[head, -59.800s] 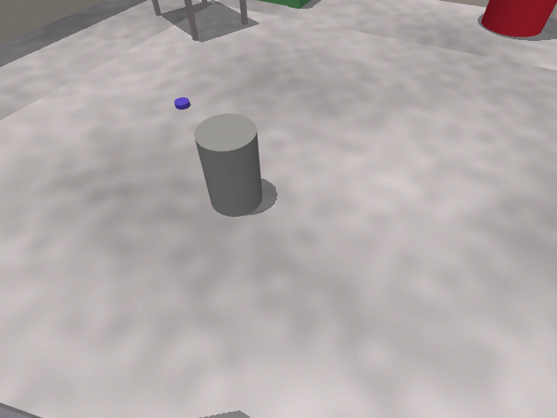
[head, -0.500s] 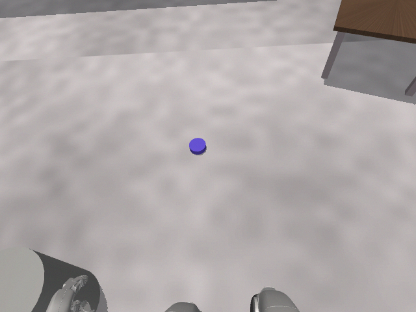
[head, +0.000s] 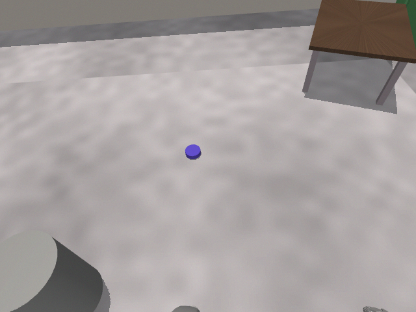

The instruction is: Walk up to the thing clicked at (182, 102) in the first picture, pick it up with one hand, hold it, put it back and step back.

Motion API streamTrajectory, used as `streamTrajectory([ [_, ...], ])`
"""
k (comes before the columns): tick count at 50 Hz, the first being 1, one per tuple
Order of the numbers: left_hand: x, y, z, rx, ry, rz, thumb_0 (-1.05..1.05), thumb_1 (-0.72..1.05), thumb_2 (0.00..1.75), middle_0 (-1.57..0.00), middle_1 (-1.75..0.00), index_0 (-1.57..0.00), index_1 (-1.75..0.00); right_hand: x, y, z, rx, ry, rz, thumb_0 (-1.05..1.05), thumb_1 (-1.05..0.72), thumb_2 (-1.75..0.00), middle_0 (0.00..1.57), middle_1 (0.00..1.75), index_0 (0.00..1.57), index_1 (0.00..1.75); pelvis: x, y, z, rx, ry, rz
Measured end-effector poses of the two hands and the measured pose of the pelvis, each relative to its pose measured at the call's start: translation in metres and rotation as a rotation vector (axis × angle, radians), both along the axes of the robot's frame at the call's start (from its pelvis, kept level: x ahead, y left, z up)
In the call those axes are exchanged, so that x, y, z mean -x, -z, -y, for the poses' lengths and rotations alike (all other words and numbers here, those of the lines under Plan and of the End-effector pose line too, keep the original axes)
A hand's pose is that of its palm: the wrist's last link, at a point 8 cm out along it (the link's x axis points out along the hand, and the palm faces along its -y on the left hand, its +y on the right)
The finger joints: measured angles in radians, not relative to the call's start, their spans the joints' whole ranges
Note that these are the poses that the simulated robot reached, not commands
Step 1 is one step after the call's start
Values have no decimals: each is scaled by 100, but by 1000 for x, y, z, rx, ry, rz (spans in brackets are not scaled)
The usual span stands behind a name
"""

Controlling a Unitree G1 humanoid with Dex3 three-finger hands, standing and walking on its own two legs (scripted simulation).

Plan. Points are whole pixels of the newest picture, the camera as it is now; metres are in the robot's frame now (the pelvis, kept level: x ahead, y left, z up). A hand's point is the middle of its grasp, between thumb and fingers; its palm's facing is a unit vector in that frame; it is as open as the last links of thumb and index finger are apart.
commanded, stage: step back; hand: left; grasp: from above
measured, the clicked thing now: (192, 151) +1.11 +0.22 -0.75
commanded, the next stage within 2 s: stand in 0.80 s
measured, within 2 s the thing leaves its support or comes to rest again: neither
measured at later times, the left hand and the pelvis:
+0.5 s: hand out of the picture +0.07 +0.29 -0.15, palm faces +0.04 -0.94 -0.35, open 7.3 cm; pelvis +0.01 +0.02 +0.00, yaw +2 degrees
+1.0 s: hand out of the picture +0.11 +0.28 -0.14, palm faces +0.03 -0.94 -0.34, open 7.3 cm; pelvis +0.02 +0.03 +0.01, yaw +2 degrees
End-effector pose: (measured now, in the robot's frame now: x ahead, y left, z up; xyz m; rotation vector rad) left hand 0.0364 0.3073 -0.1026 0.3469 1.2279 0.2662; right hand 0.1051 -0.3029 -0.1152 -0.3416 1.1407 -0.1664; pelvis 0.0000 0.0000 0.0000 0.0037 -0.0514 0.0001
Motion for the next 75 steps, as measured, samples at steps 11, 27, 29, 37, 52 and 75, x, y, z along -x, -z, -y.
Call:
streamTrajectory([
  [11, 5, 5, -23, 35, -9, 39, 1, 90, 90, -20, -30, -21, -30, 53, -4, -20, 11, 9, -70, 1, -91, -90, 21, 30, 21, 30, 15, -2, -17, -14, -24, 2],
  [27, -36, 8, -25, 54, -12, 52, 1, 91, 90, -20, -30, -21, -30, 17, -8, -30, 11, 10, -43, 1, -91, -90, 21, 30, 21, 30, -12, -5, -25, 0, -27, -19],
  [29, -46, 7, -25, 53, -9, 64, 1, 91, 90, -20, -30, -21, -30, 10, -9, -31, 11, 10, -40, 1, -91, -90, 21, 30, 21, 30, -15, -6, -24, 3, -28, -19],
  [37, -75, 4, -25, 37, 9, 120, 0, 91, 90, -20, -30, -21, -30, -19, -7, -30, 19, 8, 2, 1, -91, -90, 21, 30, 21, 30, -21, -1, -24, 10, -41, -15],
  [52, -64, 4, -16, 68, 3, 34, 0, 91, 90, -20, -30, -21, -30, -24, -17, -40, 5, 2, -2, 1, -91, -90, 21, 30, 21, 30, -16, -14, -27, 5, -27, -5],
  [75, 1, -3, -5, 58, -15, -21, 0, 91, 90, -20, -30, -21, -30, 47, -10, -20, -16, 24, -95, 1, -91, -90, 21, 30, 21, 30, 16, -19, -11, 4, -34, 3],
])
